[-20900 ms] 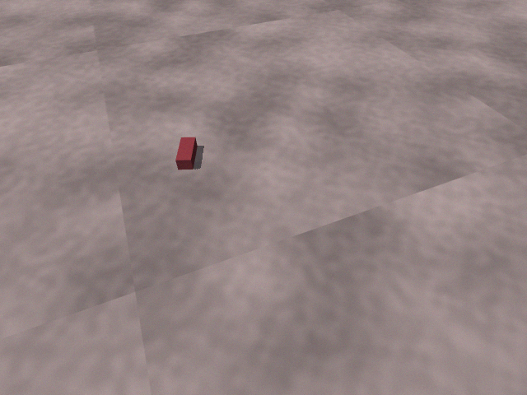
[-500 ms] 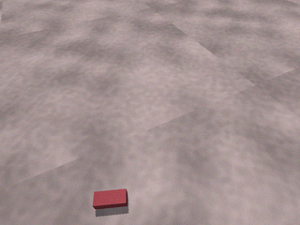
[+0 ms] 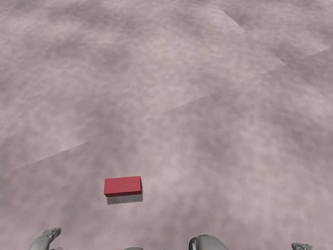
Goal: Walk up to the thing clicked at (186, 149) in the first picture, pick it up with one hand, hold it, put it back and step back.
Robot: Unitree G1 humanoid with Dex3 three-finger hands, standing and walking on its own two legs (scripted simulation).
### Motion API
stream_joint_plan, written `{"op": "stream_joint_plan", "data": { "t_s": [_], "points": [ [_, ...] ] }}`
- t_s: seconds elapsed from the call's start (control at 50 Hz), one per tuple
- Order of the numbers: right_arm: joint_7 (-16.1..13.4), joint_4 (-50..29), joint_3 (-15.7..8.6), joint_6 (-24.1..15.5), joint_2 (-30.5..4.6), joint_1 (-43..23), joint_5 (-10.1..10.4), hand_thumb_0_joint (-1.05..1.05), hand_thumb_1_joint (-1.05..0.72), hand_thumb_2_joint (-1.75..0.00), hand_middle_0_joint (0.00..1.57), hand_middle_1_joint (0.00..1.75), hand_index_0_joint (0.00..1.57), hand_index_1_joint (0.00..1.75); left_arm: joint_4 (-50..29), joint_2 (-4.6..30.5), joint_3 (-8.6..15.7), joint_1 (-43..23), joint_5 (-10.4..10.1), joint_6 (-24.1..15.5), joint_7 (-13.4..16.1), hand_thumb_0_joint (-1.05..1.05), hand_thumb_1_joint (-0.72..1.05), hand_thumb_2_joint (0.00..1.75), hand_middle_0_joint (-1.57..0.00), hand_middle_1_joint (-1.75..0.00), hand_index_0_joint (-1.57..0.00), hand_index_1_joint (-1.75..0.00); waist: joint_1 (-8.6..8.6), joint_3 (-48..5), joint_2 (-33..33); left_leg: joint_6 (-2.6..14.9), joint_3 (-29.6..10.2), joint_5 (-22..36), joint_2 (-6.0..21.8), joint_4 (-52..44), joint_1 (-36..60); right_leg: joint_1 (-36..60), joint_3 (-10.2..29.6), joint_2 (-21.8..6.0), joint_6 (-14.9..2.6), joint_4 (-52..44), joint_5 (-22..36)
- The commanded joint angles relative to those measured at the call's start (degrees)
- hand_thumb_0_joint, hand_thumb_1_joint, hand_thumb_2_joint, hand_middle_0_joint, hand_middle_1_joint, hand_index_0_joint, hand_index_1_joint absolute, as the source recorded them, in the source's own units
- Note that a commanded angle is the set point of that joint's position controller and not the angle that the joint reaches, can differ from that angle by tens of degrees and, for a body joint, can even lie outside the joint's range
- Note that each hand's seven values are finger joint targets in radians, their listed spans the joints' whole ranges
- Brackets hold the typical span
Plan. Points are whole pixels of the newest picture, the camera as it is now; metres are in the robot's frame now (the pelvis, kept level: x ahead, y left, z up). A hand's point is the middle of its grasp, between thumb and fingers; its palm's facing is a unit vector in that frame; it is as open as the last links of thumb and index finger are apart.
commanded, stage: walk up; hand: left
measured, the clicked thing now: (123, 186) +0.48 +0.22 -0.72
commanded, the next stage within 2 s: none
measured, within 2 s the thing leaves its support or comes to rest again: neither
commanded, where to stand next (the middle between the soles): +0.10 -0.02 m, yaw +2 degrees
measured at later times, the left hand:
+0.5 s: hand out of the picture +0.01 +0.27 -0.15, palm faces -0.11 -0.91 -0.39, open 7.4 cm
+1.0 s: hand out of the picture -0.14 +0.27 -0.15, palm faces -0.02 -0.94 -0.34, open 7.4 cm
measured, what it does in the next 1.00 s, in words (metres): walks backwards: right foot, then left foot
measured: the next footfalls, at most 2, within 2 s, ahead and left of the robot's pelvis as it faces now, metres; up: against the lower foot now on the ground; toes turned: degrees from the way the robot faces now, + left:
right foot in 0.46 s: -0.09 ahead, -0.12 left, +0.00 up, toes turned -3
left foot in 0.78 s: -0.21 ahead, +0.10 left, +0.00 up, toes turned -4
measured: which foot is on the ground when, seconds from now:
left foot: down 0.00-0.48, up 0.50-0.76, down 0.78-1.00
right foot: down 0.00-0.02, up 0.04-0.44, down 0.46-0.80, up 0.82-1.00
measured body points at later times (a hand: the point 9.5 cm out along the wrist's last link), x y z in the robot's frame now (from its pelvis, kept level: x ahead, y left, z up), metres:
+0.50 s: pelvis -0.11 +0.00 -0.01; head -0.05 +0.00 +0.44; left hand +0.02 +0.31 -0.12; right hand -0.02 -0.32 -0.12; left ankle -0.03 +0.11 -0.72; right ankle -0.13 -0.11 -0.72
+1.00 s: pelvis -0.25 +0.00 +0.01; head -0.20 +0.03 +0.45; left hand -0.14 +0.31 -0.13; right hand -0.16 -0.32 -0.08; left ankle -0.21 +0.12 -0.72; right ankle -0.29 -0.16 -0.65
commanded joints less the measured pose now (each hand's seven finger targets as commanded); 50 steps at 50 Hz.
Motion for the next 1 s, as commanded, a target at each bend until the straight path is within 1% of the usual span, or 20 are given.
{"op": "stream_joint_plan", "data": {
  "t_s": [0.0, 0.02, 0.04, 0.1, 0.26, 0.36, 0.42, 0.44, 0.46, 0.48, 0.52, 0.56, 0.68, 0.74, 0.76, 0.78, 0.8, 0.86, 0.9, 0.98],
  "points": [
    [-1.01, -2.56, -4.12, -1.63, -16.14, 6.66, -3.01, 0.0, -0.9, -0.9, 0.2, 0.3, 0.2, 0.3, -7.73, 7.73, 2.3, 0.24, -1.12, 0.24, 0.9, 0.0, 0.9, 0.9, -0.2, -0.3, -0.2, -0.3, 0.36, -12.09, 14.43, 4.37, -20.61, 37.08, 16.52, -22.46, 8.64, -4.43, 3.17, 5.74, -3.8, 17.34, -7.98],
    [-0.89, -4.52, -4.73, -1.84, -19.46, 4.14, -2.32, 0.0, -0.9, -0.9, 0.2, 0.3, 0.2, 0.3, -7.57, 9.02, 2.95, 0.92, -0.55, 0.57, 1.51, 0.0, 0.9, 0.9, -0.2, -0.3, -0.2, -0.3, -0.12, -12.78, 12.74, 11.21, -24.01, 45.75, 22.32, -21.13, 4.93, -4.39, 8.16, 9.66, -2.71, 25.9, -25.44],
    [-1.04, -5.61, -4.88, -1.9, -19.73, 3.06, -2.07, 0.0, -0.9, -0.9, 0.2, 0.3, 0.2, 0.3, -6.97, 9.91, 3.3, 0.17, -0.09, 0.81, 1.98, 0.0, 0.9, 0.9, -0.2, -0.3, -0.2, -0.3, -0.98, -13.07, 12.9, 14.14, -28.47, 41.62, 24.73, -22.93, 2.14, -3.63, 12.15, 10.65, -2.66, 33.22, -27.48],
    [-2.42, -7.16, -3.6, -2.3, -13.53, -2.23, -2.45, 0.0, -0.9, -0.9, 0.2, 0.3, 0.2, 0.3, -5.75, 10.21, 3.42, 4.47, -1.11, 0.83, 1.74, 0.0, 0.9, 0.9, -0.2, -0.3, -0.2, -0.3, 3.25, -10.86, 9.02, 9.08, -13.52, 43.6, 15.64, -16.53, 10.03, -10.34, 12.92, 9.53, -2.33, 37.88, -17.94],
    [-3.29, -8.88, -3.8, -2.15, -13.0, 5.79, -1.23, 0.0, -0.9, -0.9, 0.2, 0.3, 0.2, 0.3, -9.77, 9.71, 4.23, 3.74, -0.07, 0.1, 0.8, 0.0, 0.9, 0.9, -0.2, -0.3, -0.2, -0.3, -1.87, -12.9, 8.26, 11.5, -12.7, 48.03, 17.16, -12.75, 18.43, -5.45, 7.23, 7.09, 0.52, 20.81, -17.76],
    [-2.71, -11.39, -4.0, -1.67, -14.55, 2.11, -1.25, 0.0, -0.9, -0.9, 0.2, 0.3, 0.2, 0.3, -8.73, 8.85, 4.62, 9.72, 0.21, -0.06, -0.03, 0.0, 0.9, 0.9, -0.2, -0.3, -0.2, -0.3, 0.29, -15.84, 11.17, 10.46, -13.48, 35.13, 18.16, -13.08, 12.28, 3.94, 2.82, 4.46, -1.81, 5.66, -13.99],
    [-2.31, -11.97, -3.33, -1.11, -13.09, -0.51, -0.7, 0.0, -0.9, -0.9, 0.2, 0.3, 0.2, 0.3, -6.83, 10.24, 5.56, 14.73, 1.03, -0.63, -0.42, 0.0, 0.9, 0.9, -0.2, -0.3, -0.2, -0.3, 3.04, -14.56, 6.09, 4.38, -9.7, 22.86, 13.53, -9.21, -0.69, 15.1, 4.62, 1.64, -4.96, -7.78, -0.21],
    [-2.28, -12.74, -2.6, -1.2, -10.85, -0.25, -0.23, 0.0, -0.9, -0.9, 0.2, 0.3, 0.2, 0.3, -8.09, 13.46, 6.48, 14.1, 1.51, -0.95, -0.49, 0.0, 0.9, 0.9, -0.2, -0.3, -0.2, -0.3, 2.59, -12.72, -3.06, 1.1, -6.55, 12.66, 6.75, -2.08, -7.92, 15.17, 16.22, -5.92, -8.11, -10.54, 3.55],
    [-2.84, -12.93, -2.52, -1.13, -8.91, -2.06, 0.17, 0.0, -0.9, -0.9, 0.2, 0.3, 0.2, 0.3, -9.54, 17.65, 7.27, 10.49, 0.6, -0.76, -0.69, 0.0, 0.9, 0.9, -0.2, -0.3, -0.2, -0.3, 3.98, -9.8, -14.89, -1.61, 0.11, -9.07, -3.75, 11.4, -8.96, 6.48, 26.47, -16.58, -17.43, -15.48, 11.76],
    [-3.07, -12.32, -2.97, -0.78, -10.26, -1.34, -0.07, 0.0, -0.9, -0.9, 0.2, 0.3, 0.2, 0.3, -11.67, 17.77, 6.88, 8.56, 1.25, -1.28, -0.61, 0.0, 0.9, 0.9, -0.2, -0.3, -0.2, -0.3, 3.76, -7.39, -12.94, -2.04, -5.38, -14.91, -3.29, 22.67, -7.49, 0.1, 30.25, -19.72, -20.2, -16.17, 14.98],
    [-2.87, -10.15, -2.38, -0.71, -10.11, 3.55, 0.4, 0.0, -0.9, -0.9, 0.2, 0.3, 0.2, 0.3, -13.31, 12.76, 5.49, 2.88, 0.39, -1.45, 0.09, 0.0, 0.9, 0.9, -0.2, -0.3, -0.2, -0.3, 0.18, -7.46, -4.98, -1.96, -8.9, -8.14, -4.54, 27.47, -7.9, 2.26, 16.31, -11.68, -15.37, -11.06, 21.82],
    [-3.06, -10.28, -2.18, -1.54, -10.15, 5.64, 0.4, 0.0, -0.9, -0.9, 0.2, 0.3, 0.2, 0.3, -14.68, 11.59, 5.91, 1.91, 1.05, -1.11, 0.46, 0.0, 0.9, 0.9, -0.2, -0.3, -0.2, -0.3, 0.2, -9.01, -6.71, -2.51, -6.2, -5.78, -4.36, 26.79, -8.63, 6.44, 11.05, -8.67, -13.79, -8.48, 23.14],
    [-3.19, -12.06, -2.07, -2.64, -8.9, 6.06, -1.18, 0.0, -0.9, -0.9, 0.2, 0.3, 0.2, 0.3, -16.33, 11.29, 5.75, 7.66, 1.32, -0.15, 0.81, 0.0, 0.9, 0.9, -0.2, -0.3, -0.2, -0.3, 3.35, -12.75, -10.27, -2.41, -0.67, -6.81, 0.18, 0.49, -7.62, 19.53, 11.2, -10.08, -13.65, -1.71, 29.73],
    [-2.99, -10.31, -2.89, -3.37, -9.6, 10.33, -1.92, 0.0, -0.9, -0.9, 0.2, 0.3, 0.2, 0.3, -17.34, 10.75, 4.95, 6.32, 0.26, 1.05, -0.07, 0.0, 0.9, 0.9, -0.2, -0.3, -0.2, -0.3, 0.49, -14.15, -4.98, -1.21, 1.23, 14.92, 0.52, -20.91, 4.27, 11.11, 8.72, -6.35, -8.69, 5.61, 15.05],
    [-3.01, -10.67, -4.03, -3.58, -13.87, 9.29, -2.81, 0.0, -0.9, -0.9, 0.2, 0.3, 0.2, 0.3, -17.64, 8.12, 4.35, 8.17, 0.04, 1.37, -0.39, 0.0, 0.9, 0.9, -0.2, -0.3, -0.2, -0.3, 1.46, -13.98, 5.14, 2.62, -14.78, 17.27, 11.2, -22.72, 10.19, -1.21, 6.68, -0.61, -5.31, 11.94, -1.5],
    [-2.35, -12.37, -5.41, -3.28, -21.63, 7.17, -2.38, 0.0, -0.9, -0.9, 0.2, 0.3, 0.2, 0.3, -18.96, 9.5, 5.12, 4.13, -0.16, 1.18, 0.08, 0.0, 0.9, 0.9, -0.2, -0.3, -0.2, -0.3, -0.93, -12.75, 16.64, 13.27, -30.46, 27.01, 25.93, -24.27, 2.99, -5.01, 3.08, 7.52, -2.54, 24.33, -24.19],
    [-2.82, -13.02, -6.11, -3.73, -21.99, 6.19, -2.41, 0.0, -0.9, -0.9, 0.2, 0.3, 0.2, 0.3, -18.3, 11.74, 6.11, 1.56, 1.11, 1.38, 0.52, 0.0, 0.9, 0.9, -0.2, -0.3, -0.2, -0.3, -2.33, -11.19, 13.03, 17.64, -36.3, 28.7, 29.57, -24.48, -2.1, -3.64, 11.32, 6.82, -2.16, 35.63, -26.38],
    [-3.68, -12.73, -3.39, -4.27, -13.93, 1.85, -2.21, 0.0, -0.9, -0.9, 0.2, 0.3, 0.2, 0.3, -13.84, 10.37, 6.18, 8.69, -0.41, 1.27, 0.15, 0.0, 0.9, 0.9, -0.2, -0.3, -0.2, -0.3, 3.47, -10.19, 4.89, 10.18, -13.82, 33.8, 17.19, -17.48, 2.92, -7.1, 13.76, 8.39, -2.5, 41.88, -17.4],
    [-3.1, -12.64, -3.5, -4.55, -12.83, 2.33, -2.19, 0.0, -0.9, -0.9, 0.2, 0.3, 0.2, 0.3, -12.51, 10.49, 6.46, 10.76, -0.14, 0.6, -0.44, 0.0, 0.9, 0.9, -0.2, -0.3, -0.2, -0.3, 2.66, -10.71, 9.19, 10.07, -12.07, 26.27, 15.86, -18.17, 5.56, -5.77, 10.31, 7.41, -1.26, 36.53, -15.5],
    [-1.81, -12.68, -3.7, -4.36, -13.32, 4.02, -2.84, 0.0, -0.9, -0.9, 0.2, 0.3, 0.2, 0.3, -11.16, 10.08, 4.86, 8.72, 0.1, -1.24, -1.88, 0.0, 0.9, 0.9, -0.2, -0.3, -0.2, -0.3, -1.27, -9.95, 12.65, 9.72, -11.18, -4.16, 13.75, -21.87, 6.48, -0.36, 4.32, 5.02, 0.15, 12.42, -17.79]
  ]
}}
